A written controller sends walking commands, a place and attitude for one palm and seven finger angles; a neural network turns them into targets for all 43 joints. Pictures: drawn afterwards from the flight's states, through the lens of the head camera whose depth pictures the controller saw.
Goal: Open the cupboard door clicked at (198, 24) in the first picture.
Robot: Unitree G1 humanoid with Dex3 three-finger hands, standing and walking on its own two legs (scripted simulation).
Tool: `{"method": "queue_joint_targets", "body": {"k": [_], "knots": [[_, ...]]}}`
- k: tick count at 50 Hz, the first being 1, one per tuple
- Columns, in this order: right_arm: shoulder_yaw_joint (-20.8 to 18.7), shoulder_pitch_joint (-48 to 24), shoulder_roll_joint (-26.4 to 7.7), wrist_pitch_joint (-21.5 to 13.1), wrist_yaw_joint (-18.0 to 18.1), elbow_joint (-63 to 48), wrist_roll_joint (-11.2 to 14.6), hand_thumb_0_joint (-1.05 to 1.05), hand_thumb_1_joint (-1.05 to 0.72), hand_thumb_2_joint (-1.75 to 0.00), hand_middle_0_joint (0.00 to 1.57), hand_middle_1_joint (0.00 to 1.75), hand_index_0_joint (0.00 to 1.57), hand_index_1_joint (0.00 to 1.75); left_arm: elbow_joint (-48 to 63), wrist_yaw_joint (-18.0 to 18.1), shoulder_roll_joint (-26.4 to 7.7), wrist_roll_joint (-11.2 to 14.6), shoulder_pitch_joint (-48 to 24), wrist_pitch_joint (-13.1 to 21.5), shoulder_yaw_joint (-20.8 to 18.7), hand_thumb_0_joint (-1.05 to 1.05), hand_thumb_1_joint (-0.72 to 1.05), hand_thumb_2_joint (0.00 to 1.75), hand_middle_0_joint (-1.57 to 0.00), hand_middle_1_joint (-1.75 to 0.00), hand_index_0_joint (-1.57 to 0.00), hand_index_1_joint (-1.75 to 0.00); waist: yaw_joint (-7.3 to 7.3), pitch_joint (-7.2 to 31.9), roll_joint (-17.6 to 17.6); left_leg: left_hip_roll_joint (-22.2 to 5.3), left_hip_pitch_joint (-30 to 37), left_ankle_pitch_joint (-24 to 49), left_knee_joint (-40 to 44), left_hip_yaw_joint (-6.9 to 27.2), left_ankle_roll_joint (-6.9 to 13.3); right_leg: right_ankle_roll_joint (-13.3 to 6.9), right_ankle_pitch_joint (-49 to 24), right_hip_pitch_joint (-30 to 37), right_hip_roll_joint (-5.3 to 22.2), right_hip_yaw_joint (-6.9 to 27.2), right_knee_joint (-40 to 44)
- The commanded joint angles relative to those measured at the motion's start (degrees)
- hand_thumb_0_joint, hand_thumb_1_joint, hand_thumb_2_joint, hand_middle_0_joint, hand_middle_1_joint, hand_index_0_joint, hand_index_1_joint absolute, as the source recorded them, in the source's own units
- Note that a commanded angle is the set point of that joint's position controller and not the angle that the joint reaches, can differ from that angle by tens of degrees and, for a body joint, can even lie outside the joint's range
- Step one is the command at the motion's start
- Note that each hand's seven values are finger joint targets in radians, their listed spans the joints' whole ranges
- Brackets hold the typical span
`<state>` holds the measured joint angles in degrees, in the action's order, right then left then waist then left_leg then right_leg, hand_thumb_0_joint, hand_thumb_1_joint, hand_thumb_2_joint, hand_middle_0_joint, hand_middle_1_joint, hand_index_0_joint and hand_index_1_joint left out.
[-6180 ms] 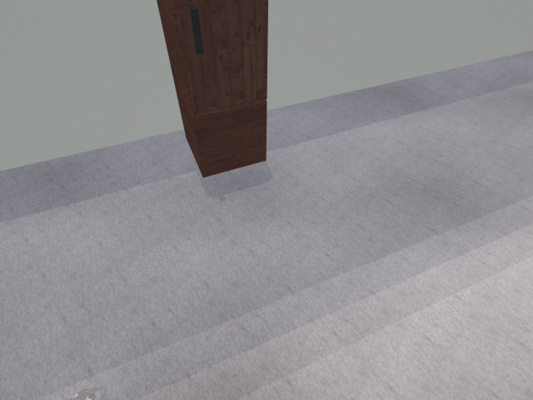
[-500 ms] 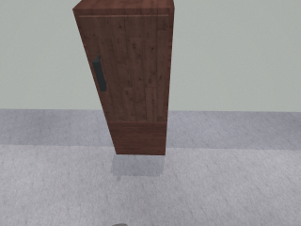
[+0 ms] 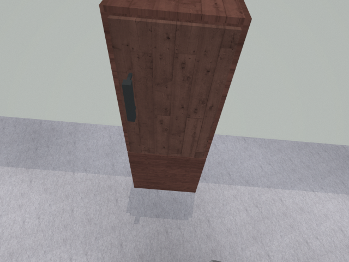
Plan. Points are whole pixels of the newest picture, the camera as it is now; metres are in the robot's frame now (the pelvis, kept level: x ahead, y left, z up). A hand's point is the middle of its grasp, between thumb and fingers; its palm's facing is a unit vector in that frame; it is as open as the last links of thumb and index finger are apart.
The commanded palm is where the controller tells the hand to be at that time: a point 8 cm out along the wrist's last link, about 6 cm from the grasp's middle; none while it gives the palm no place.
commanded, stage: come to a stop and stand still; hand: left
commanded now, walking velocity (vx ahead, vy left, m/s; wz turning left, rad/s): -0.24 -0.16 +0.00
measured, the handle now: (130, 97) +0.58 +0.19 +0.01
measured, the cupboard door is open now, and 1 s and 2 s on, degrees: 0 0 0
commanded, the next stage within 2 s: look again from close up in 0.96 s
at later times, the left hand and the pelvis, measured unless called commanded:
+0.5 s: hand out of the picture +0.10 +0.15 -0.16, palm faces +0.04 -0.96 -0.26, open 7.4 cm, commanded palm none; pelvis +0.02 -0.03 +0.00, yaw +1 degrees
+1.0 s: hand out of the picture -0.02 +0.19 -0.17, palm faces +0.05 -0.97 -0.22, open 7.4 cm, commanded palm none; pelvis -0.01 +0.01 +0.00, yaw +0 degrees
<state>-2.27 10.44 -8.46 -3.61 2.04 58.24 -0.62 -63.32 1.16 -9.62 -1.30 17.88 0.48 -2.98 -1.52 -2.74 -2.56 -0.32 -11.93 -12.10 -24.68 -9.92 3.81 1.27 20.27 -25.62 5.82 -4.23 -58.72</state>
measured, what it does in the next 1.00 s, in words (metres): steps on the spot: right foot, then left foot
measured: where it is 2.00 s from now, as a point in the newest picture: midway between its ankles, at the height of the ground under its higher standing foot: outside the picture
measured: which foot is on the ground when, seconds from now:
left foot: down 0.00-0.26, up 0.28-0.66, down 0.68-1.00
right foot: up 0.00-0.22, down 0.24-1.00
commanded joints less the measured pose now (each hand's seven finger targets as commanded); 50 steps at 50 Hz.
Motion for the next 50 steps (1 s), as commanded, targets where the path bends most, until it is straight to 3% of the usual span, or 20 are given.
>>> {"method": "queue_joint_targets", "body": {"k": [1,7,10,12,13,14,16,18,20,27,30,32,33,34,35,38,43,46,48,50], "knots": [[0.16,4.34,-5.25,0.34,0.52,0.30,-0.30,0.00,-0.90,-0.90,0.20,0.30,0.20,0.30,1.02,0.41,0.32,0.27,5.06,-1.03,0.87,0.00,0.90,0.90,-0.20,-0.30,-0.20,-0.30,-0.04,2.63,5.95,-16.14,1.20,38.28,8.15,9.10,4.59,0.98,-3.38,5.56,0.00,2.36,9.99],[-1.63,5.03,-8.59,2.97,0.88,1.50,-0.66,0.00,-0.90,-0.90,0.20,0.30,0.20,0.30,5.38,0.71,-3.84,0.10,-2.08,-2.61,-0.02,0.00,0.90,0.90,-0.20,-0.30,-0.20,-0.30,1.53,-1.15,10.31,-17.88,2.45,38.35,4.91,11.61,5.10,0.11,0.27,6.48,-1.41,1.10,18.03],[-2.35,4.64,-9.09,3.79,0.58,1.35,-0.55,0.00,-0.90,-0.90,0.20,0.30,0.20,0.30,6.22,0.80,-4.72,0.11,-1.03,-2.14,-0.44,0.00,0.90,0.90,-0.20,-0.30,-0.20,-0.30,0.49,1.15,9.89,-15.58,4.01,34.21,0.27,10.66,2.85,-0.50,-7.96,10.32,-1.93,0.31,27.02],[-2.33,6.20,-6.60,3.98,0.12,0.98,-0.07,0.00,-0.90,-0.90,0.20,0.30,0.20,0.30,6.48,1.11,-8.03,-0.23,-0.23,-1.03,-0.94,0.00,0.90,0.90,-0.20,-0.30,-0.20,-0.30,0.67,4.09,0.95,-9.08,-1.48,18.58,-7.53,6.67,-2.00,-2.51,-35.47,18.17,4.54,7.18,32.15],[-2.17,7.48,-4.53,4.24,-0.31,0.56,0.24,0.00,-0.90,-0.90,0.20,0.30,0.20,0.30,6.60,1.26,-10.63,-0.25,-0.36,-0.63,-1.12,0.00,0.90,0.90,-0.20,-0.30,-0.20,-0.30,1.41,5.71,-4.70,-3.98,-5.72,0.98,-13.59,3.08,-4.39,-6.99,-52.79,21.16,12.74,12.59,31.70],[-1.93,5.77,-3.54,5.17,-0.18,-0.33,0.37,0.00,-0.90,-0.90,0.20,0.30,0.20,0.30,6.46,1.36,-11.96,0.05,1.50,-0.18,-1.57,0.00,0.90,0.90,-0.20,-0.30,-0.20,-0.30,-0.69,8.51,-11.20,-0.36,-8.40,-21.92,-23.06,4.87,-5.23,-12.20,-63.97,22.41,17.15,16.85,34.07],[-2.23,4.73,-4.30,6.16,0.10,-0.57,0.38,0.00,-0.90,-0.90,0.20,0.30,0.20,0.30,7.21,1.82,-10.63,0.08,-1.76,-0.54,-1.40,0.00,0.90,0.90,-0.20,-0.30,-0.20,-0.30,0.27,7.69,-6.40,-0.51,-11.26,-22.82,-35.46,11.01,-5.27,-14.80,-60.85,21.07,17.01,15.22,34.32],[-2.30,4.68,-4.59,6.52,-0.33,0.07,0.18,0.00,-0.90,-0.90,0.20,0.30,0.20,0.30,8.60,1.95,-10.25,0.08,-4.75,-0.60,-1.53,0.00,0.90,0.90,-0.20,-0.30,-0.20,-0.30,0.78,6.59,-2.35,-0.60,-13.42,-17.97,-40.75,11.82,-6.16,-13.41,-53.32,19.91,14.32,12.24,34.82],[-2.36,4.90,-5.16,6.90,-0.77,-0.21,-0.01,0.00,-0.90,-0.90,0.20,0.30,0.20,0.30,9.09,1.84,-10.34,0.08,-5.74,-0.51,-1.62,0.00,0.90,0.90,-0.20,-0.30,-0.20,-0.30,0.98,5.83,-4.32,-0.89,-13.66,-14.94,-40.41,11.83,-6.99,-12.09,-45.58,18.20,13.09,10.60,36.39],[-1.50,3.05,-4.99,5.86,-1.58,-1.85,0.09,0.00,-0.90,-0.90,0.20,0.30,0.20,0.30,8.83,1.13,-11.79,-0.73,-4.93,-1.01,-2.46,0.00,0.90,0.90,-0.20,-0.30,-0.20,-0.30,-0.83,4.54,-9.26,-0.98,-7.66,-14.55,-20.27,8.30,-6.41,-11.23,-17.80,16.07,10.98,12.45,41.63],[-0.99,6.92,-4.66,5.02,-1.36,-0.75,0.08,0.00,-0.90,-0.90,0.20,0.30,0.20,0.30,8.31,0.92,-11.64,-0.38,-6.07,-1.50,-2.42,0.00,0.90,0.90,-0.20,-0.30,-0.20,-0.30,1.17,4.69,-8.17,-0.17,0.43,-7.44,-5.96,6.60,-5.60,-8.56,-10.38,12.04,8.42,11.54,40.17],[-0.80,10.29,-6.16,4.18,-1.21,0.61,0.00,0.00,-0.90,-0.90,0.20,0.30,0.20,0.30,8.47,0.72,-8.98,0.44,-6.51,-2.00,-1.59,0.00,0.90,0.90,-0.20,-0.30,-0.20,-0.30,2.53,4.12,-0.09,-2.96,8.08,-2.39,4.69,9.34,-4.51,-4.34,-0.78,4.81,3.86,8.04,34.71],[-1.18,9.19,-9.23,3.83,-1.12,-0.46,-0.58,0.00,-0.90,-0.90,0.20,0.30,0.20,0.30,9.02,0.44,-5.98,0.80,-5.79,-2.28,-1.00,0.00,0.90,0.90,-0.20,-0.30,-0.20,-0.30,1.94,2.21,11.09,-11.10,3.20,-4.68,9.92,19.99,-1.61,-1.77,1.64,2.78,-0.71,3.87,29.18],[-1.22,5.84,-11.79,4.04,-0.92,-2.17,-0.74,0.00,-0.90,-0.90,0.20,0.30,0.20,0.30,9.36,0.29,-4.52,0.71,-5.88,-2.23,-0.63,0.00,0.90,0.90,-0.20,-0.30,-0.20,-0.30,1.06,-0.32,14.85,-16.78,-5.32,-8.75,13.86,25.26,1.67,-0.52,2.43,4.85,-2.71,0.66,24.71],[-0.93,2.52,-11.02,3.77,-0.59,-2.40,-0.80,0.00,-0.90,-0.90,0.20,0.30,0.20,0.30,8.62,0.29,-4.94,0.26,-7.59,-2.68,-0.51,0.00,0.90,0.90,-0.20,-0.30,-0.20,-0.30,1.24,-2.71,17.29,-16.44,-10.27,-12.15,17.63,26.30,2.90,-0.21,3.54,6.79,-2.71,1.97,19.89],[0.08,-0.65,-8.87,3.51,0.23,-1.71,-0.63,0.00,-0.90,-0.90,0.20,0.30,0.20,0.30,5.36,-0.19,-4.71,0.12,-3.58,-2.70,-0.13,0.00,0.90,0.90,-0.20,-0.30,-0.20,-0.30,-0.79,-3.77,15.17,-12.25,-7.05,-2.55,14.95,19.31,3.12,-0.65,2.05,6.35,-2.66,3.97,14.01],[0.01,4.50,-8.62,2.86,0.51,1.65,0.02,0.00,-0.90,-0.90,0.20,0.30,0.20,0.30,2.49,0.10,-3.93,0.74,-0.65,-0.87,1.29,0.00,0.90,0.90,-0.20,-0.30,-0.20,-0.30,0.10,2.34,8.02,-9.92,6.27,22.95,4.27,14.98,1.94,0.19,-6.99,12.27,-2.53,2.50,34.09],[0.34,6.23,-5.95,2.54,0.11,2.51,0.77,0.00,-0.90,-0.90,0.20,0.30,0.20,0.30,0.70,0.81,-6.78,0.76,0.55,0.27,1.43,0.00,0.90,0.90,-0.20,-0.30,-0.20,-0.30,1.73,4.30,2.75,-5.42,3.74,16.11,1.72,11.69,-2.68,-2.57,-29.06,19.12,3.31,7.67,36.22],[0.52,6.37,-6.28,3.08,0.21,3.42,0.49,0.00,-0.90,-0.90,0.20,0.30,0.20,0.30,0.08,0.90,-6.19,0.90,-0.16,0.57,1.61,0.00,0.90,0.90,-0.20,-0.30,-0.20,-0.30,2.06,4.04,-5.65,-5.19,5.08,10.41,2.06,10.64,-3.63,-3.23,-27.86,17.04,2.89,7.96,36.50],[0.76,6.97,-6.05,2.93,0.17,4.40,0.42,0.00,-0.90,-0.90,0.20,0.30,0.20,0.30,0.04,0.95,-5.40,0.98,-0.76,0.44,1.82,0.00,0.90,0.90,-0.20,-0.30,-0.20,-0.30,2.14,3.13,-2.91,-5.45,5.53,9.60,3.68,10.91,-3.46,-2.84,-23.31,16.01,1.95,7.38,37.12]]}}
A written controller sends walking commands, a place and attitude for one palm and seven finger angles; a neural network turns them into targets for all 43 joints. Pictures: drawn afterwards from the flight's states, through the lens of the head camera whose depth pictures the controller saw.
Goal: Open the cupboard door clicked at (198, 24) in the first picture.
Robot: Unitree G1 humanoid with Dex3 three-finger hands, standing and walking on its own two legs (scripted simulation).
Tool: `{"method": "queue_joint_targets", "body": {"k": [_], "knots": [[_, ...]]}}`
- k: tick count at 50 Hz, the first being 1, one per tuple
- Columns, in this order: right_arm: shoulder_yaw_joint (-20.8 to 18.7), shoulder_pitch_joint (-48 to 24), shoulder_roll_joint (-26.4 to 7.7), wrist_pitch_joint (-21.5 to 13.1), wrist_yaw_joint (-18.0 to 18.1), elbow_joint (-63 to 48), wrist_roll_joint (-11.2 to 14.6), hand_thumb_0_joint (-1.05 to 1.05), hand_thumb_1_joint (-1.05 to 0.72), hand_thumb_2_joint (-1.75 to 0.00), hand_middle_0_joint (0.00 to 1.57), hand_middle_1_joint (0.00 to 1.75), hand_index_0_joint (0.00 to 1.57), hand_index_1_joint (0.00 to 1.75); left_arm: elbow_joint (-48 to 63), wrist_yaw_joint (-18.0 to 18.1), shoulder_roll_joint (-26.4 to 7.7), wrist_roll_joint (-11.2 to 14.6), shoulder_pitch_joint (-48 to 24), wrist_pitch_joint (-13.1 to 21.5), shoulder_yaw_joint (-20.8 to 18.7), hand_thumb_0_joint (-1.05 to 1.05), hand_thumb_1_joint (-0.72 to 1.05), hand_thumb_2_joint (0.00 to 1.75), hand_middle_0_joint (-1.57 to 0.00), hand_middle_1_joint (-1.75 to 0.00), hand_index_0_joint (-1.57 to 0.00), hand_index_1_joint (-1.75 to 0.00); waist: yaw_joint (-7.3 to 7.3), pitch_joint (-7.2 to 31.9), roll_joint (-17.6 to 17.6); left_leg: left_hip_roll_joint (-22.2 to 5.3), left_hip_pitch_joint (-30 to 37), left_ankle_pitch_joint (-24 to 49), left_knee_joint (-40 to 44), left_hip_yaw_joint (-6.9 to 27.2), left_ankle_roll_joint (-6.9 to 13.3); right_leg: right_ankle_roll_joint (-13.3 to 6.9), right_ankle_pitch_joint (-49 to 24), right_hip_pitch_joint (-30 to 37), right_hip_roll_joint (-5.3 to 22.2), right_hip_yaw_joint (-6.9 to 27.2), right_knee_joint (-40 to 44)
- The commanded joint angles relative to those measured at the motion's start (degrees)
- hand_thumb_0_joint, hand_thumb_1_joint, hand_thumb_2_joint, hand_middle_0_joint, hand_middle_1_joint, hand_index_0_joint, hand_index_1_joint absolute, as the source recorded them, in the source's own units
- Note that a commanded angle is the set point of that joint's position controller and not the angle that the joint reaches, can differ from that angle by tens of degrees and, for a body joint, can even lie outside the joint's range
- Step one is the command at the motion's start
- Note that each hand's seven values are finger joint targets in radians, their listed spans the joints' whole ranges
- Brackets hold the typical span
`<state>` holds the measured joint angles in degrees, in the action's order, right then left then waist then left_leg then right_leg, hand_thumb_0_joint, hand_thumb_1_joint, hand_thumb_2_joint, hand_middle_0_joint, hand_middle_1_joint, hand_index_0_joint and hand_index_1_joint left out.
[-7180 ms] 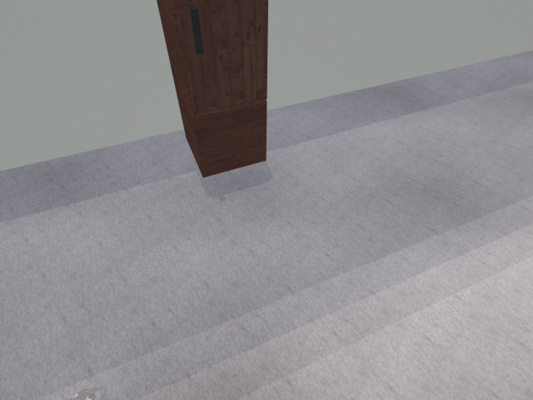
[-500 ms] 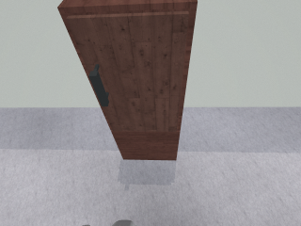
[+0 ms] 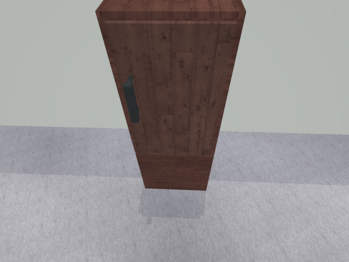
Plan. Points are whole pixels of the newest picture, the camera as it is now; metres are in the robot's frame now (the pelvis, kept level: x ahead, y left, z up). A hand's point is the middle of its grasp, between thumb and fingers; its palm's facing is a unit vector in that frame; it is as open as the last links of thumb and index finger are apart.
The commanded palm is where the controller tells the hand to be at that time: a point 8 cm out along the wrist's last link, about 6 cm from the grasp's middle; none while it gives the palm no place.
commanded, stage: look again from close up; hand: left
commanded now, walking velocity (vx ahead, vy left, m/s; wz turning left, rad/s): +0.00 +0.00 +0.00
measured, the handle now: (133, 99) +0.59 +0.18 +0.01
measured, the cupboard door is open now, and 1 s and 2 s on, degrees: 0 0 0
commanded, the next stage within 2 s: shuffle to correct the standing spot in 0.56 s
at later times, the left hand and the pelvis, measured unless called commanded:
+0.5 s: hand out of the picture +0.01 +0.19 -0.17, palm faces +0.02 -0.97 -0.23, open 7.3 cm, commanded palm none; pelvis -0.01 +0.01 +0.00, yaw +0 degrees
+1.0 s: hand out of the picture +0.01 +0.16 -0.19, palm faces +0.05 -0.98 -0.19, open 7.4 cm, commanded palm none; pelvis +0.04 -0.01 -0.02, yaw +0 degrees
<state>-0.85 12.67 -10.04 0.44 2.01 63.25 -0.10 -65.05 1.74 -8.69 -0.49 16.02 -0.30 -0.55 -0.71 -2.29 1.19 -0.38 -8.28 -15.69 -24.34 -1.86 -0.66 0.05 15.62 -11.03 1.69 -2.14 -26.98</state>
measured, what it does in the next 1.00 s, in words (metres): stands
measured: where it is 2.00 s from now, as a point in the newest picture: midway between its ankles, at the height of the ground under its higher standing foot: outside the picture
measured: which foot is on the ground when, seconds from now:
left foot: down 0.00-1.00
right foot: down 0.00-1.00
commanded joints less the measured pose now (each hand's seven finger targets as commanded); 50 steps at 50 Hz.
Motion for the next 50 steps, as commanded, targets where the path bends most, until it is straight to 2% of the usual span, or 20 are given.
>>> {"method": "queue_joint_targets", "body": {"k": [1,2,3,4,5,6,7,12,16,33,36,37,39,41,44,45,46,48,49,50], "knots": [[-0.50,4.38,-4.31,-1.13,0.18,-0.12,-0.13,0.00,-0.90,-0.90,0.20,0.30,0.20,0.30,1.72,0.42,-6.11,0.13,1.17,1.05,-0.67,0.00,0.90,0.90,-0.20,-0.30,-0.20,-0.30,0.97,1.18,-4.84,-5.50,1.45,12.79,3.66,2.89,1.18,-1.44,-16.16,0.75,5.57,5.00,5.80],[-0.28,4.67,-3.87,-1.22,0.19,0.28,-0.14,0.00,-0.90,-0.90,0.20,0.30,0.20,0.30,1.61,0.44,-5.92,0.12,1.23,1.00,-0.65,0.00,0.90,0.90,-0.20,-0.30,-0.20,-0.30,1.01,0.69,-3.98,-5.50,0.65,12.45,4.17,3.09,1.25,-1.36,-14.63,0.95,5.42,5.07,6.14],[-0.57,-0.14,-6.43,-1.96,-0.81,-4.01,0.06,0.00,-0.90,-0.90,0.20,0.30,0.20,0.30,0.21,2.67,-6.53,-0.81,7.11,2.59,-0.50,0.00,0.90,0.90,-0.20,-0.30,-0.20,-0.30,-1.56,-2.31,-7.30,-6.05,-5.13,9.71,-6.30,1.14,0.19,-0.51,-27.64,0.30,7.25,7.01,5.55],[-0.28,3.30,-3.17,-1.46,-1.02,-5.59,-0.30,0.00,-0.90,-0.90,0.20,0.30,0.20,0.30,3.03,2.32,-8.66,-0.51,4.65,3.20,-0.70,0.00,0.90,0.90,-0.20,-0.30,-0.20,-0.30,1.56,1.70,-6.45,-3.01,-4.92,-1.55,-4.83,2.07,0.52,-2.43,-19.29,0.77,9.69,10.22,6.26],[-0.15,5.44,-2.99,-1.49,-1.14,-5.16,-0.48,0.00,-0.90,-0.90,0.20,0.30,0.20,0.30,4.15,1.86,-7.93,-0.46,2.66,3.32,-0.47,0.00,0.90,0.90,-0.20,-0.30,-0.20,-0.30,2.36,1.74,-4.07,-3.18,-3.77,-1.39,-4.10,2.00,0.67,-3.63,-7.29,-2.52,8.64,8.99,6.57],[0.05,6.67,-2.61,-1.80,-1.36,-5.01,-0.92,0.00,-0.90,-0.90,0.20,0.30,0.20,0.30,4.99,1.42,-7.76,-0.45,1.63,3.32,-0.57,0.00,0.90,0.90,-0.20,-0.30,-0.20,-0.30,2.39,0.91,2.15,-3.29,-3.58,2.69,-2.81,2.21,1.11,-3.76,-4.65,-3.81,6.76,6.97,4.62],[0.18,6.65,-2.70,-2.02,-1.29,-5.12,-0.95,0.00,-0.90,-0.90,0.20,0.30,0.20,0.30,5.17,1.14,-7.35,-0.28,1.76,3.15,-0.40,0.00,0.90,0.90,-0.20,-0.30,-0.20,-0.30,1.95,0.04,4.51,-3.96,-4.60,4.94,-1.48,3.15,1.62,-3.42,-3.31,-3.67,5.26,6.00,3.35],[0.45,6.77,-3.96,-2.34,-0.71,-5.82,-0.74,0.00,-0.90,-0.90,0.20,0.30,0.20,0.30,5.18,0.47,-6.17,-0.25,2.20,2.26,-0.06,0.00,0.90,0.90,-0.20,-0.30,-0.20,-0.30,0.81,-1.70,-0.97,-4.90,-7.39,5.38,1.01,4.41,2.74,-2.46,-3.23,-1.53,3.49,4.40,2.03],[0.51,6.98,-4.33,-2.39,-0.59,-5.05,-0.82,0.00,-0.90,-0.90,0.20,0.30,0.20,0.30,5.40,0.29,-6.49,-0.29,1.87,1.87,-0.13,0.00,0.90,0.90,-0.20,-0.30,-0.20,-0.30,0.59,-3.68,-0.65,-4.84,-8.22,3.47,2.60,4.82,2.87,-2.28,-1.61,-2.33,3.24,4.46,2.35],[0.31,6.15,-4.94,-2.76,-0.19,-2.46,-0.72,0.00,-0.90,-0.90,0.20,0.30,0.20,0.30,4.86,0.07,-7.54,-0.38,1.34,1.81,-0.72,0.00,0.90,0.90,-0.20,-0.30,-0.20,-0.30,0.42,-1.10,-0.99,-5.19,-5.26,7.26,2.54,3.95,2.80,-2.27,-7.45,-0.93,3.95,5.05,2.06],[0.24,7.26,-4.18,-2.28,-0.39,-1.92,-1.13,0.00,-0.90,-0.90,0.20,0.30,0.20,0.30,4.11,-0.25,-6.24,-0.72,2.99,1.33,-0.71,0.00,0.90,0.90,-0.20,-0.30,-0.20,-0.30,0.49,-1.41,-1.45,-5.42,-5.33,-2.88,2.24,3.84,3.41,-2.67,4.77,-2.54,2.98,4.34,1.34],[0.06,7.03,-4.46,-2.12,-0.49,-2.18,-1.25,0.00,-0.90,-0.90,0.20,0.30,0.20,0.30,4.16,-0.44,-6.05,-0.84,3.09,1.18,-0.78,0.00,0.90,0.90,-0.20,-0.30,-0.20,-0.30,0.52,-3.24,-0.67,-5.59,-6.70,-6.76,2.58,4.34,3.71,-2.86,8.41,-4.11,2.70,4.51,1.39],[-0.21,7.24,-4.88,-2.01,-0.63,-2.63,-1.45,0.00,-0.90,-0.90,0.20,0.30,0.20,0.30,4.58,-0.81,-5.90,-1.00,3.29,1.14,-1.05,0.00,0.90,0.90,-0.20,-0.30,-0.20,-0.30,0.79,-5.41,0.42,-6.27,-8.37,-11.11,3.48,5.62,4.33,-3.24,11.11,-5.88,1.91,4.08,0.14],[-0.58,7.30,-5.09,-2.15,-0.66,-2.99,-1.40,0.00,-0.90,-0.90,0.20,0.30,0.20,0.30,4.57,-1.09,-5.82,-1.15,4.35,1.43,-1.26,0.00,0.90,0.90,-0.20,-0.30,-0.20,-0.30,0.63,-5.41,1.64,-7.16,-8.33,-10.95,2.99,6.49,5.10,-3.53,10.52,-6.23,1.39,3.70,-1.26],[-0.77,7.75,-5.10,-2.85,-0.48,-3.43,-1.38,0.00,-0.90,-0.90,0.20,0.30,0.20,0.30,4.33,-1.23,-5.51,-1.15,6.07,2.05,-1.70,0.00,0.90,0.90,-0.20,-0.30,-0.20,-0.30,0.32,-3.65,0.22,-7.05,-8.31,-2.61,-1.48,5.05,5.42,-4.20,3.86,-4.04,1.85,4.23,-3.04],[-0.63,7.48,-4.59,-3.08,-0.34,-3.56,-1.30,0.00,-0.90,-0.90,0.20,0.30,0.20,0.30,3.91,-1.06,-5.73,-1.06,6.96,2.29,-1.82,0.00,0.90,0.90,-0.20,-0.30,-0.20,-0.30,0.03,-2.63,-1.43,-5.97,-8.21,2.66,-4.66,3.22,4.88,-4.55,-2.00,-2.21,2.81,5.38,-2.94],[-0.36,7.34,-3.37,-3.17,-0.14,-3.56,-1.15,0.00,-0.90,-0.90,0.20,0.30,0.20,0.30,3.51,-0.76,-6.08,-1.05,7.84,2.42,-2.03,0.00,0.90,0.90,-0.20,-0.30,-0.20,-0.30,-0.23,-2.21,-3.94,-4.40,-9.74,6.97,-8.02,0.83,3.86,-4.98,-9.83,0.66,4.40,6.88,-2.26],[0.26,6.72,-1.67,-3.21,0.23,-3.58,-0.83,0.00,-0.90,-0.90,0.20,0.30,0.20,0.30,2.02,0.01,-7.53,-0.74,10.98,2.79,-2.36,0.00,0.90,0.90,-0.20,-0.30,-0.20,-0.30,-0.66,0.70,-8.48,-2.27,-11.42,7.06,-13.46,-2.23,1.66,-6.28,-34.71,6.33,9.06,10.54,-1.87],[0.37,6.40,-1.47,-2.99,0.42,-3.33,-0.45,0.00,-0.90,-0.90,0.20,0.30,0.20,0.30,1.78,0.34,-7.52,-0.53,10.78,2.90,-2.17,0.00,0.90,0.90,-0.20,-0.30,-0.20,-0.30,-0.17,1.39,-8.04,-2.72,-10.10,5.74,-12.52,-1.61,1.04,-6.69,-45.70,6.77,9.88,9.97,-2.75],[0.29,6.86,-1.51,-2.82,0.61,-2.77,-0.10,0.00,-0.90,-0.90,0.20,0.30,0.20,0.30,2.01,0.60,-7.41,-0.41,9.22,2.86,-1.88,0.00,0.90,0.90,-0.20,-0.30,-0.20,-0.30,0.76,2.04,-5.34,-3.23,-7.07,9.52,-8.98,-0.90,0.71,-5.82,-51.11,5.87,9.15,7.83,-4.21]]}}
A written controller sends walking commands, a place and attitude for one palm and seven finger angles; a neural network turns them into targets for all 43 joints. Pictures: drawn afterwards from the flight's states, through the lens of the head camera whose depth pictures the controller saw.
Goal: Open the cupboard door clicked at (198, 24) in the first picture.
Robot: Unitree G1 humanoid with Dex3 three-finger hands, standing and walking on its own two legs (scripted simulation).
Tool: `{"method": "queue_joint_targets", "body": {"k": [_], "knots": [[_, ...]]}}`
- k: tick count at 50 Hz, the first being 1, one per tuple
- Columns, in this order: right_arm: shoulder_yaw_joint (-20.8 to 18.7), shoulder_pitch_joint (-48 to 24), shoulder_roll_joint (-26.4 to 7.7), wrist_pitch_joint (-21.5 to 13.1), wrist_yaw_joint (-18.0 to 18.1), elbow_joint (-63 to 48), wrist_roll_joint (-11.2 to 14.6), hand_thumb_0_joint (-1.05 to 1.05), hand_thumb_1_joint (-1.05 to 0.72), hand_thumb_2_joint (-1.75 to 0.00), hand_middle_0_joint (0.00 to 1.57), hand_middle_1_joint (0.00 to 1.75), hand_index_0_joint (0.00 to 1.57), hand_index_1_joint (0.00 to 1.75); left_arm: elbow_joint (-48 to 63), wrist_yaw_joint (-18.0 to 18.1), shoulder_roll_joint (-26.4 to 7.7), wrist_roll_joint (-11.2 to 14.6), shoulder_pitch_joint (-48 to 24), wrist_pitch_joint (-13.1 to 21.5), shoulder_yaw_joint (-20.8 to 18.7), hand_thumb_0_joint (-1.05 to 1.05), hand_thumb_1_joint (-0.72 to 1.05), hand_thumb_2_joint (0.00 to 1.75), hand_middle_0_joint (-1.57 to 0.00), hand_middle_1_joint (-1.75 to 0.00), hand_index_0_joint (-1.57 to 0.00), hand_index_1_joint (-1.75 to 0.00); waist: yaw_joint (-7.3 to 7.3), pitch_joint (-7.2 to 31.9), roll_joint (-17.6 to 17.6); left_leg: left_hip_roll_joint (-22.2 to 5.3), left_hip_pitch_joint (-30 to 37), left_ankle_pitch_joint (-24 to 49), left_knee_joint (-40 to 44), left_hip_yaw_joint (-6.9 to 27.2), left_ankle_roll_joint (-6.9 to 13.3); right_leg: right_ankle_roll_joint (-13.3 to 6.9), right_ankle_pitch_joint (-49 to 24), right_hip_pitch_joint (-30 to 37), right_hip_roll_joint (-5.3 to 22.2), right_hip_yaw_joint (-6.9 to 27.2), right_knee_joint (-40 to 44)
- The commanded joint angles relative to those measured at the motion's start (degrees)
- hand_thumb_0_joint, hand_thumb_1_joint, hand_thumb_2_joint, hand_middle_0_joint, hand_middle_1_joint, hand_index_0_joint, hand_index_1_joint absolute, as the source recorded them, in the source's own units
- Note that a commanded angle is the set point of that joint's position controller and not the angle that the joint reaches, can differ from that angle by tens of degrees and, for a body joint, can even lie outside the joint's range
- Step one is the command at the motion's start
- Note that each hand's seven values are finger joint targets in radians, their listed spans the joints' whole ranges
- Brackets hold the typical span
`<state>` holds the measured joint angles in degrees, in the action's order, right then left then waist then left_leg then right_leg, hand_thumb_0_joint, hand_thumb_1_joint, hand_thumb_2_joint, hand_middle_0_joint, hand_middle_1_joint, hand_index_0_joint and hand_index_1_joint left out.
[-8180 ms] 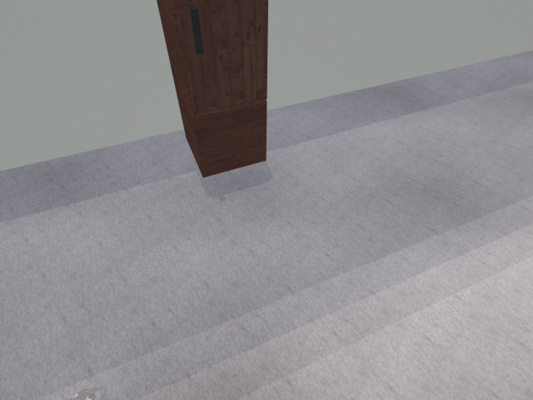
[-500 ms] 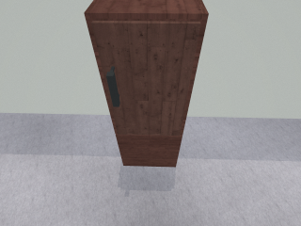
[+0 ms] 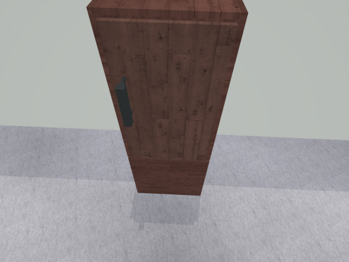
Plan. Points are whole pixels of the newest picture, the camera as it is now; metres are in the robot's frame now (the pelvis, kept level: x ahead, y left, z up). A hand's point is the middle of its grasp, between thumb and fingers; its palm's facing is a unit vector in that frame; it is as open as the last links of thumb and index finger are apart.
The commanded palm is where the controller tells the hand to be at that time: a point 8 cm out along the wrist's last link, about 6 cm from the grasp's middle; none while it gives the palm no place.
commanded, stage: come to a stop and stand still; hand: left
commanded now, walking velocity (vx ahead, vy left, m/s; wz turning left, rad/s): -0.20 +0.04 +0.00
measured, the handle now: (126, 102) +0.55 +0.19 +0.03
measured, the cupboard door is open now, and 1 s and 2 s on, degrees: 0 0 0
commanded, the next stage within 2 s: look again from close up in 0.92 s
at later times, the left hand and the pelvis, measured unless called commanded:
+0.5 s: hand out of the picture +0.05 +0.17 -0.14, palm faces +0.00 -0.96 -0.29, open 7.4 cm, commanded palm none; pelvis -0.02 -0.02 +0.01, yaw -1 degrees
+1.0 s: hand out of the picture -0.04 +0.19 -0.16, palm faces -0.01 -0.98 -0.20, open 7.4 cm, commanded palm none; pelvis -0.04 +0.01 +0.01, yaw -2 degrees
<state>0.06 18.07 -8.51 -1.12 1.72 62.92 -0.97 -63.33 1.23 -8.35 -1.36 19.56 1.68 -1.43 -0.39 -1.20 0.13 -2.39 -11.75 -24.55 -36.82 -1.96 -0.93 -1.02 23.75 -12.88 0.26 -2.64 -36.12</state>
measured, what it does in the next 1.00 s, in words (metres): steps on the spot: left foot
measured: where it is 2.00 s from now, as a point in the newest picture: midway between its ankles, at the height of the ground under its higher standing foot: outside the picture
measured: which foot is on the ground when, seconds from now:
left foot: down 0.00-0.30, up 0.32-0.56, down 0.58-1.00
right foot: down 0.00-1.00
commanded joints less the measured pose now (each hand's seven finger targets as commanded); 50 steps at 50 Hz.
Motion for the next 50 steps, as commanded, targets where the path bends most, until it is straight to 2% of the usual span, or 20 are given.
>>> {"method": "queue_joint_targets", "body": {"k": [1,4,6,8,9,11,13,15,17,18,19,21,23,25,27,28,29,32,37,50], "knots": [[-1.16,2.18,-4.49,-1.21,1.05,-1.88,0.93,0.00,-0.90,-0.90,0.20,0.30,0.20,0.30,1.29,1.27,-8.86,0.48,3.26,0.78,-1.23,0.00,0.90,0.90,-0.20,-0.30,-0.20,-0.30,1.20,0.96,-1.69,-2.01,-0.31,28.86,6.83,-0.36,1.15,-3.12,-58.39,6.13,8.44,5.65,2.97],[-2.30,4.25,-6.27,-0.60,1.82,-1.51,0.67,0.00,-0.90,-0.90,0.20,0.30,0.20,0.30,3.66,2.03,-7.56,0.84,1.58,-0.19,-1.49,0.00,0.90,0.90,-0.20,-0.30,-0.20,-0.30,1.29,3.41,4.13,-5.49,8.93,58.57,4.74,-0.04,2.57,-0.32,-45.23,0.40,5.26,2.50,-0.75],[-3.05,5.01,-7.07,-0.11,1.89,-1.76,0.51,0.00,-0.90,-0.90,0.20,0.30,0.20,0.30,5.28,2.24,-6.31,0.70,-0.58,-0.79,-1.57,0.00,0.90,0.90,-0.20,-0.30,-0.20,-0.30,1.84,3.02,6.99,-8.80,13.74,71.15,5.84,2.21,4.89,0.91,-25.50,-5.09,2.77,-0.28,-2.88],[-3.72,4.29,-8.49,0.34,1.67,-2.43,-0.04,0.00,-0.90,-0.90,0.20,0.30,0.20,0.30,7.23,1.91,-4.79,0.43,-3.91,-1.44,-1.67,0.00,0.90,0.90,-0.20,-0.30,-0.20,-0.30,2.34,-0.33,11.05,-12.37,17.88,76.72,8.18,5.28,8.54,1.22,0.94,-13.16,0.76,-1.52,-4.52],[-3.87,4.19,-8.60,0.50,1.67,-3.10,-0.27,0.00,-0.90,-0.90,0.20,0.30,0.20,0.30,8.06,1.66,-4.97,0.30,-5.48,-1.72,-1.90,0.00,0.90,0.90,-0.20,-0.30,-0.20,-0.30,2.71,-1.61,10.47,-12.84,17.02,75.57,8.83,5.93,9.53,0.87,3.87,-13.99,0.97,-1.34,-4.88],[-3.73,1.26,-8.56,0.61,1.70,-4.50,-0.26,0.00,-0.90,-0.90,0.20,0.30,0.20,0.30,8.34,1.23,-4.74,0.13,-3.29,-1.87,-2.21,0.00,0.90,0.90,-0.20,-0.30,-0.20,-0.30,0.41,-0.81,7.44,-12.47,11.30,67.49,8.18,5.01,8.99,0.01,-2.43,-7.83,1.58,-1.48,-0.38],[-3.81,-1.47,-8.63,0.61,1.42,-6.57,-0.03,0.00,-0.90,-0.90,0.20,0.30,0.20,0.30,7.40,1.02,-5.98,-0.22,2.97,-1.52,-2.51,0.00,0.90,0.90,-0.20,-0.30,-0.20,-0.30,-2.51,3.17,1.49,-8.44,3.74,48.36,2.91,1.70,5.55,-0.10,-26.50,2.56,3.95,0.57,7.02],[-3.49,-1.24,-4.31,1.01,0.88,-7.66,0.49,0.00,-0.90,-0.90,0.20,0.30,0.20,0.30,6.56,1.26,-10.85,-0.15,5.62,-0.77,-2.92,0.00,0.90,0.90,-0.20,-0.30,-0.20,-0.30,-2.54,5.22,-12.00,1.86,-8.63,-2.96,-9.36,-2.00,0.96,-8.27,-60.38,10.01,19.24,13.65,9.03],[-2.95,-4.33,-2.53,2.24,0.91,-7.89,0.46,0.00,-0.90,-0.90,0.20,0.30,0.20,0.30,7.33,1.49,-9.41,-0.27,2.42,-0.98,-1.94,0.00,0.90,0.90,-0.20,-0.30,-0.20,-0.30,-2.51,2.96,-13.28,0.74,-10.94,-11.08,-19.79,2.96,1.09,-12.84,-51.38,4.02,20.33,16.10,12.58],[-4.31,-8.46,-6.65,1.13,0.44,-11.04,0.48,0.00,-0.90,-0.90,0.20,0.30,0.20,0.30,9.39,3.66,-12.53,-0.66,3.18,-0.56,-2.35,0.00,0.90,0.90,-0.20,-0.30,-0.20,-0.30,-2.12,6.32,-11.39,5.42,-21.05,-9.50,-26.37,-0.95,-0.90,-8.71,-89.04,18.04,15.16,21.63,6.41],[-4.44,-8.21,-5.29,0.94,-0.73,-12.86,0.62,0.00,-0.90,-0.90,0.20,0.30,0.20,0.30,11.97,3.55,-13.01,-0.14,2.37,0.31,-2.57,0.00,0.90,0.90,-0.20,-0.30,-0.20,-0.30,-1.61,9.39,-9.77,2.13,-22.00,-2.50,-27.66,3.51,1.17,-9.14,-83.21,20.83,17.45,16.59,4.71],[-3.62,-9.97,-4.16,1.97,-1.29,-15.09,0.99,0.00,-0.90,-0.90,0.20,0.30,0.20,0.30,13.35,3.10,-11.66,-0.12,-1.00,0.45,-2.16,0.00,0.90,0.90,-0.20,-0.30,-0.20,-0.30,0.08,8.29,-0.20,1.26,-17.04,-2.53,-20.01,2.33,1.37,-10.01,-59.67,13.33,16.19,10.62,8.41],[-2.64,-7.43,-2.80,2.44,-1.47,-14.74,0.83,0.00,-0.90,-0.90,0.20,0.30,0.20,0.30,14.40,2.71,-11.24,-0.34,-4.81,-0.17,-1.28,0.00,0.90,0.90,-0.20,-0.30,-0.20,-0.30,1.45,3.93,-4.12,2.03,-7.81,1.46,-8.83,-0.38,1.35,-9.76,-38.74,1.48,13.59,7.76,12.84],[-2.48,-2.37,-3.95,2.07,-1.50,-13.08,0.52,0.00,-0.90,-0.90,0.20,0.30,0.20,0.30,14.50,2.20,-11.20,0.15,-7.21,-0.63,-0.91,0.00,0.90,0.90,-0.20,-0.30,-0.20,-0.30,2.91,1.52,-6.81,2.42,0.20,5.75,1.49,-1.54,1.46,-7.04,-15.15,-5.75,10.97,7.35,15.54],[-2.72,0.67,-7.08,1.44,-1.62,-12.30,0.05,0.00,-0.90,-0.90,0.20,0.30,0.20,0.30,14.44,1.46,-9.44,0.74,-7.53,-1.33,-0.50,0.00,0.90,0.90,-0.20,-0.30,-0.20,-0.30,3.56,-1.19,0.83,-0.93,4.82,7.64,9.83,2.78,2.74,-3.07,3.94,-13.67,7.27,5.72,13.27],[-2.82,-0.41,-9.47,1.02,-1.44,-13.17,-0.57,0.00,-0.90,-0.90,0.20,0.30,0.20,0.30,14.77,1.28,-8.10,0.93,-6.64,-1.62,-0.39,0.00,0.90,0.90,-0.20,-0.30,-0.20,-0.30,2.59,-4.06,7.29,-6.56,-1.98,2.42,16.64,10.77,5.44,-1.10,4.93,-12.79,3.79,4.15,11.60],[-2.96,-2.07,-12.00,0.88,-1.18,-14.50,-0.97,0.00,-0.90,-0.90,0.20,0.30,0.20,0.30,15.30,1.03,-8.75,0.85,-5.94,-1.27,-0.67,0.00,0.90,0.90,-0.20,-0.30,-0.20,-0.30,1.16,-5.38,6.12,-9.22,-10.26,-4.11,20.21,14.55,7.56,-0.36,-0.62,-6.61,1.88,2.39,10.56],[-1.90,-5.42,-8.92,0.95,-1.30,-13.92,-0.85,0.00,-0.90,-0.90,0.20,0.30,0.20,0.30,12.94,0.69,-7.90,0.22,-2.86,-1.64,-0.25,0.00,0.90,0.90,-0.20,-0.30,-0.20,-0.30,-0.79,-5.79,8.54,-5.26,-15.30,-10.84,23.03,11.47,5.64,-1.18,-0.90,-0.74,2.07,2.89,10.07],[-1.40,-0.80,-7.53,1.18,-1.29,-11.25,-0.62,0.00,-0.90,-0.90,0.20,0.30,0.20,0.30,11.90,0.40,-8.68,0.45,-2.36,-0.58,-0.06,0.00,0.90,0.90,-0.20,-0.30,-0.20,-0.30,1.36,-3.72,-5.45,-1.03,-5.94,1.74,14.61,4.53,3.97,-2.46,9.20,-6.88,6.23,10.05,19.58],[-0.33,2.73,-6.38,0.08,-0.81,-3.94,-0.20,0.00,-0.90,-0.90,0.20,0.30,0.20,0.30,6.30,0.48,-6.83,0.83,0.85,-0.31,0.93,0.00,0.90,0.90,-0.20,-0.30,-0.20,-0.30,0.51,-3.47,0.92,-2.87,-8.55,-0.50,18.93,6.99,4.17,-2.32,3.26,-2.66,5.05,7.93,16.29]]}}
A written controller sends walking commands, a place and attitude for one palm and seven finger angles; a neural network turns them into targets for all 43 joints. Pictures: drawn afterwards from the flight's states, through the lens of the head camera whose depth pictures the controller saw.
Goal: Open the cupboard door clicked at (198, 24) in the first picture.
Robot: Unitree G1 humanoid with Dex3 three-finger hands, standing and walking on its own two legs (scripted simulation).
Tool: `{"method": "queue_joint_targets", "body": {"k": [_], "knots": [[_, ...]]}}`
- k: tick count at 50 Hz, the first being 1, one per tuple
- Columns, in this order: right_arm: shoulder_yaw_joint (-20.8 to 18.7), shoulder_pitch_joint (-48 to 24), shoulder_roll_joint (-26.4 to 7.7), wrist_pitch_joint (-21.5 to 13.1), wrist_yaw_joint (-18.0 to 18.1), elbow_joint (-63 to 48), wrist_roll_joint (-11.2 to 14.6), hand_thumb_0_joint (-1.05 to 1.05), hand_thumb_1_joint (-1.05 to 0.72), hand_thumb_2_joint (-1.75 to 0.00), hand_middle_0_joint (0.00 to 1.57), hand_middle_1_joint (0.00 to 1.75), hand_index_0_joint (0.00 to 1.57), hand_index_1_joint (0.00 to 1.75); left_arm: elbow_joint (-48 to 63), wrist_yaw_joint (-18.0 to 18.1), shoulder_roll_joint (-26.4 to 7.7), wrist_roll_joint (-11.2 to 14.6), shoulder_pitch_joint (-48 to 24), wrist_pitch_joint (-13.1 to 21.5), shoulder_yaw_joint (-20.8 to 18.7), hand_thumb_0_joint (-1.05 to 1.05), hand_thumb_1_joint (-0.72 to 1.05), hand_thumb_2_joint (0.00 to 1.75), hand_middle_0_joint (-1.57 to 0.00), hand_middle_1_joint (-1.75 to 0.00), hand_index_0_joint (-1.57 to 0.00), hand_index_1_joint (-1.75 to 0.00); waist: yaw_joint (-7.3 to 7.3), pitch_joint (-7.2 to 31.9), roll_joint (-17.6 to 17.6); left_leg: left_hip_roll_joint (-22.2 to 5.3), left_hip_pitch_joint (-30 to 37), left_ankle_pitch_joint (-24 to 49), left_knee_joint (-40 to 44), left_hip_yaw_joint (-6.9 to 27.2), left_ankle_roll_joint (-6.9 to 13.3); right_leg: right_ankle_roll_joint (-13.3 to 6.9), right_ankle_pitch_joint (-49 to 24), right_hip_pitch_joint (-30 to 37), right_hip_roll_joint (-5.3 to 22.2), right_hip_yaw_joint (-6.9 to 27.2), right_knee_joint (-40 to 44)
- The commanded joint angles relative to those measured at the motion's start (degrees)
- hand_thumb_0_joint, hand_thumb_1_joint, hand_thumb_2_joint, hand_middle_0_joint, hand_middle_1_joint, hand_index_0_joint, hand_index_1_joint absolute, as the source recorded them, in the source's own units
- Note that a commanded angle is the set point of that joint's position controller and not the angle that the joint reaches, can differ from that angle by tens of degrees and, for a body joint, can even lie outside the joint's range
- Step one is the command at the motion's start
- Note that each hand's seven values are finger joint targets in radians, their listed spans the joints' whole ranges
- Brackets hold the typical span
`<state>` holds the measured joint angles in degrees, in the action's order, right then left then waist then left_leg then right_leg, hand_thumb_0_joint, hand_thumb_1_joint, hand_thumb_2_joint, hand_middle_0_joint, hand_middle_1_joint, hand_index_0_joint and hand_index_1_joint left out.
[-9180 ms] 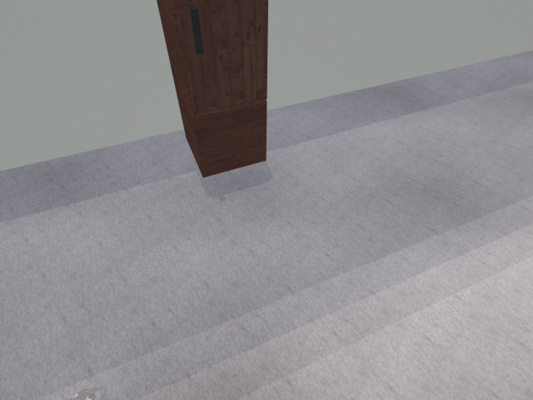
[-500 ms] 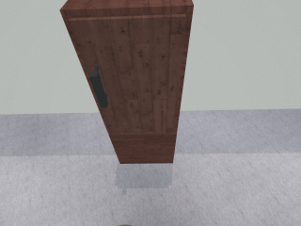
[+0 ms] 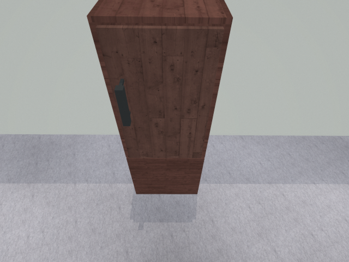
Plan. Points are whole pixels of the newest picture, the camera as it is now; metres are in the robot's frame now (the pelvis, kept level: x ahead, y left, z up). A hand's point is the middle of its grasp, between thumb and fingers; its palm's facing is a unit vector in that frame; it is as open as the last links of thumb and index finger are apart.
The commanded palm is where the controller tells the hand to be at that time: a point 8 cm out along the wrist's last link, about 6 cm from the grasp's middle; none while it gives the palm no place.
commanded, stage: look again from close up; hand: left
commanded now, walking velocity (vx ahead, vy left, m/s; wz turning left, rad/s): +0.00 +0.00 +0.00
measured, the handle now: (124, 102) +0.59 +0.20 +0.01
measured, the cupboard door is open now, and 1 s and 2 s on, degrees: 0 0 0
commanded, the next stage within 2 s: raise the hand with hooked fingers in 0.56 s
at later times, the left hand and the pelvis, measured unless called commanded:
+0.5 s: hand out of the picture +0.05 +0.18 -0.18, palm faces +0.02 -0.98 -0.18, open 7.3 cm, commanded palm none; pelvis +0.05 +0.02 +0.00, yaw -1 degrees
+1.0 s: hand (112, 204) +0.25 +0.17 -0.02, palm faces +0.01 -1.00 -0.01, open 8.1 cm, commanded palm +0.20 +0.25 -0.05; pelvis +0.04 -0.01 -0.06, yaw +1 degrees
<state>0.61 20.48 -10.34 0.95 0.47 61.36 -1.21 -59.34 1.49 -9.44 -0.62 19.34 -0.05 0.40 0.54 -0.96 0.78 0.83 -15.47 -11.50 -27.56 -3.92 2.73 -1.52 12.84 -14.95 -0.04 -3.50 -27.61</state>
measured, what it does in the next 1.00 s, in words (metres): lowers itself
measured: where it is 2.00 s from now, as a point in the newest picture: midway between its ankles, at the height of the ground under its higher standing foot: outside the picture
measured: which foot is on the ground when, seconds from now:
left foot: down 0.00-1.00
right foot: down 0.00-1.00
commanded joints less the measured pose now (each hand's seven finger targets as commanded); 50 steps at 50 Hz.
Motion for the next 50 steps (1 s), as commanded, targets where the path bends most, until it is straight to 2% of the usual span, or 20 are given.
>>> {"method": "queue_joint_targets", "body": {"k": [1,6,17,32,33,34,35,36,37,38,39,40,41,43,44,45,46,47,49,50], "knots": [[-0.89,0.49,-4.32,-2.05,0.47,-2.02,0.10,0.00,-0.90,-0.90,0.20,0.30,0.20,0.30,1.99,0.31,-5.52,-0.04,1.08,1.40,-0.89,0.00,0.90,0.90,-0.20,-0.30,-0.20,-0.30,-0.51,-4.10,-0.37,-6.42,-5.12,-13.67,10.28,9.36,0.64,-1.74,13.15,-0.21,5.19,8.14,7.41],[-0.94,0.86,-4.00,-2.43,0.70,-0.65,0.25,0.00,-0.90,-0.90,0.20,0.30,0.20,0.30,0.42,0.49,-4.25,-0.16,2.20,1.43,-0.56,0.00,0.90,0.90,-0.20,-0.30,-0.20,-0.30,-0.92,-4.43,0.86,-7.25,-5.83,-14.37,11.94,10.87,1.11,-1.50,7.95,1.46,4.78,6.51,5.09],[-0.67,0.28,-3.01,-3.60,1.34,0.88,0.68,0.00,-0.90,-0.90,0.20,0.30,0.20,0.30,-1.53,0.95,-2.99,-0.12,2.38,1.85,-0.26,0.00,0.90,0.90,-0.20,-0.30,-0.20,-0.30,-0.68,-1.40,-0.86,-7.14,2.22,5.68,7.76,7.77,1.41,-0.82,-5.17,3.17,5.59,6.10,3.57],[-0.76,-2.18,-4.31,-3.75,1.97,1.62,0.62,0.00,-0.90,-0.90,0.20,0.30,0.20,0.30,-2.01,1.06,-4.07,-0.14,1.43,1.37,-0.52,0.00,0.90,0.90,-0.20,-0.30,-0.20,-0.30,-0.66,-0.75,-0.44,-7.32,7.81,17.17,6.04,6.49,1.46,-0.43,-10.79,4.44,5.85,5.76,2.59],[-1.05,-5.87,-6.83,-3.34,1.45,-2.74,1.38,0.00,-0.90,-0.90,0.20,0.30,0.20,0.30,-3.87,3.26,-5.40,-0.76,4.80,1.97,-0.60,0.00,0.90,0.90,-0.20,-0.30,-0.20,-0.30,-1.81,-2.66,-4.49,-8.96,3.92,26.73,-3.70,6.54,-0.71,0.77,-21.59,2.44,7.64,7.05,3.75],[-3.31,-2.40,-15.39,-11.23,2.90,-23.24,3.85,0.00,-0.90,-0.90,0.20,0.30,0.20,0.30,87.46,3.40,-18.19,10.24,-37.75,12.95,-7.89,0.00,0.88,0.89,-0.20,-0.32,-0.20,-0.32,5.23,25.52,7.33,-3.64,19.39,31.39,1.77,8.53,-3.57,-0.09,-19.49,3.20,1.74,1.37,-2.62],[-1.09,-7.75,-9.69,-16.74,4.41,-19.45,3.01,0.00,-0.90,-0.90,0.20,0.30,0.20,0.30,73.60,5.45,-13.40,5.64,-13.04,10.00,-5.85,0.00,0.85,0.88,-0.20,-0.33,-0.20,-0.33,-0.08,25.64,16.03,-7.27,26.18,38.93,4.27,9.17,-4.57,-0.77,-3.01,-1.67,0.41,1.24,-8.19],[-2.03,-7.45,-7.23,-18.26,3.93,-18.88,3.91,0.00,-0.90,-0.90,0.20,0.30,0.20,0.30,63.57,7.27,-2.29,6.73,2.32,2.21,0.49,0.00,0.83,0.87,-0.21,-0.34,-0.21,-0.34,1.30,15.16,14.32,-6.56,16.86,33.72,6.80,9.79,-6.75,0.41,6.82,-7.94,0.50,-0.47,-12.09],[-2.62,-5.14,-7.99,-18.56,3.40,-18.27,3.70,0.00,-0.90,-0.90,0.20,0.30,0.20,0.30,63.20,6.27,4.27,8.86,1.54,1.85,3.68,0.00,0.81,0.86,-0.21,-0.36,-0.21,-0.36,2.07,6.13,7.85,-5.55,11.47,29.34,5.88,9.12,-6.08,0.71,6.91,-9.73,0.56,-0.55,-11.55],[-3.64,-6.56,-9.95,-19.42,2.89,-21.89,3.31,0.00,-0.90,-0.90,0.20,0.30,0.20,0.30,64.83,5.28,2.04,9.10,-1.85,4.25,2.27,0.00,0.78,0.85,-0.21,-0.37,-0.21,-0.37,2.51,1.34,5.54,-5.11,6.67,23.49,2.41,9.41,-5.13,0.59,7.23,-11.93,0.58,-1.17,-9.73],[-4.19,-6.38,-11.55,-19.63,2.37,-23.27,1.87,0.00,-0.90,-0.90,0.20,0.30,0.20,0.30,63.27,4.09,-1.40,8.71,-2.03,7.20,-1.67,0.00,0.76,0.84,-0.21,-0.39,-0.21,-0.39,2.82,2.50,0.64,-3.90,2.71,17.82,-1.92,9.62,-4.77,0.24,5.07,-13.39,0.06,-1.98,-7.46],[-4.60,-6.92,-11.62,-19.34,1.95,-25.07,1.23,0.00,-0.90,-0.90,0.20,0.30,0.20,0.30,57.72,1.95,-0.18,9.30,3.75,10.51,-3.34,0.00,0.74,0.83,-0.21,-0.40,-0.21,-0.40,1.63,2.45,-6.25,-3.29,-2.33,14.10,-5.91,9.51,-5.00,0.05,2.74,-14.98,-0.38,-3.20,-7.35],[-5.28,-7.72,-11.71,-19.07,1.19,-26.80,1.41,0.00,-0.90,-0.90,0.20,0.30,0.20,0.30,52.41,-1.08,0.05,9.80,11.48,13.87,-4.97,0.00,0.71,0.82,-0.21,-0.42,-0.21,-0.42,-0.54,4.70,-7.74,-2.30,-5.02,15.48,-9.99,8.35,-4.92,-0.31,-2.17,-14.52,-0.40,-3.16,-8.76],[-6.08,-10.20,-11.30,-17.97,-0.08,-29.56,1.12,0.00,-0.90,-0.90,0.20,0.30,0.20,0.30,48.85,-8.39,2.80,12.28,18.54,22.86,-6.30,0.00,0.67,0.80,-0.22,-0.45,-0.22,-0.45,-2.76,8.21,-17.07,-1.70,-13.93,13.36,-16.58,6.61,-4.97,-0.21,-5.34,-18.55,-1.05,-3.74,-17.20],[-6.48,-11.86,-11.54,-17.82,-0.73,-31.18,1.02,0.00,-0.90,-0.90,0.20,0.30,0.20,0.30,49.61,-12.42,2.32,13.26,17.49,27.89,-6.59,0.00,0.64,0.79,-0.22,-0.47,-0.22,-0.47,-3.14,8.84,-16.15,-1.06,-18.45,9.68,-19.57,5.66,-4.92,-0.45,-5.07,-21.21,-0.96,-3.18,-20.74],[-6.82,-13.20,-11.70,-17.79,-1.27,-33.00,1.09,0.00,-0.90,-0.90,0.20,0.30,0.20,0.30,49.76,-16.38,0.03,14.35,16.65,32.22,-8.60,0.00,0.62,0.78,-0.22,-0.48,-0.22,-0.48,-3.48,10.60,-12.30,-0.19,-21.62,5.95,-22.34,4.69,-4.72,-0.74,-4.76,-22.58,-0.51,-1.90,-23.38],[-7.31,-12.97,-11.82,-17.27,-1.64,-34.18,1.44,0.00,-0.90,-0.90,0.20,0.30,0.20,0.30,46.87,-18.73,-5.16,14.44,16.76,34.02,-13.93,0.00,0.60,0.77,-0.22,-0.50,-0.22,-0.50,-4.64,11.85,-6.78,0.35,-23.14,5.66,-24.11,4.18,-4.80,-1.46,-5.41,-22.22,-0.10,-0.57,-25.62],[-7.07,-14.33,-12.00,-16.63,-1.64,-36.83,1.75,0.00,-0.90,-0.90,0.20,0.30,0.20,0.30,49.04,-20.13,-7.39,15.00,16.46,33.71,-15.87,0.00,0.57,0.76,-0.22,-0.51,-0.22,-0.51,-5.76,14.28,-2.81,1.03,-25.17,3.48,-24.88,2.98,-4.24,-1.51,-3.95,-21.56,0.04,0.65,-26.49],[-6.51,-15.37,-11.78,-15.18,-0.82,-40.91,2.37,0.00,-0.90,-0.90,0.20,0.30,0.20,0.30,56.51,-20.73,-10.01,16.64,11.34,30.82,-17.99,0.00,0.53,0.74,-0.23,-0.54,-0.23,-0.54,-5.96,19.57,-1.32,1.62,-26.86,0.56,-25.95,2.05,-3.14,-1.08,-1.56,-19.87,-0.16,2.47,-26.94],[-5.76,-16.17,-10.77,-14.74,-0.36,-42.06,2.99,0.00,-0.90,-0.90,0.20,0.30,0.20,0.30,59.52,-20.27,-9.34,17.52,7.89,30.14,-17.34,0.00,0.50,0.73,-0.23,-0.55,-0.23,-0.55,-5.27,18.93,-0.81,1.88,-28.09,-6.43,-26.26,1.67,-2.53,-0.53,7.63,-21.50,0.17,4.78,-23.77]]}}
